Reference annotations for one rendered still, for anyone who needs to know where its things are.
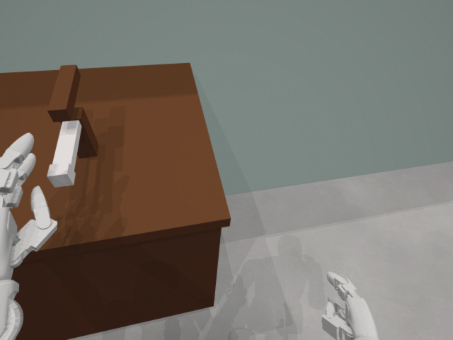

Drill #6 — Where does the robot left hand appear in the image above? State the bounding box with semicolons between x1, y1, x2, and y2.
0;133;57;280

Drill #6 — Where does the left robot forearm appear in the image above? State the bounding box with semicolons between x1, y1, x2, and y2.
0;279;23;340

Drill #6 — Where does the tap lever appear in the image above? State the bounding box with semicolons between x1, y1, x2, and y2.
47;120;81;188

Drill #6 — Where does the robot right hand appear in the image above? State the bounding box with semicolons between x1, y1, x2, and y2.
322;271;379;340

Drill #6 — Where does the counter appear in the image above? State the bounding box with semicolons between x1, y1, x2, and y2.
0;63;231;340

